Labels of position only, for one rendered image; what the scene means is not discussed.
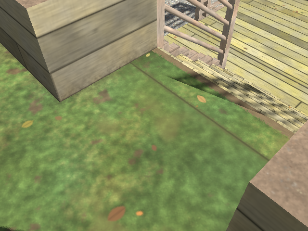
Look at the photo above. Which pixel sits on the stairs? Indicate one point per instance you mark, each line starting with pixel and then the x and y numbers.
pixel 247 98

